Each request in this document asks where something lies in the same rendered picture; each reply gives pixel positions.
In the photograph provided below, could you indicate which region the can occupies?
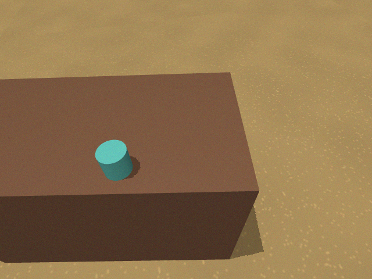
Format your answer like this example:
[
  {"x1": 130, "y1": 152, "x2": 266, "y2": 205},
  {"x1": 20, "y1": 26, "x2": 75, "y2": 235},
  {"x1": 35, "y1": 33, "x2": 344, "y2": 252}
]
[{"x1": 95, "y1": 140, "x2": 133, "y2": 181}]

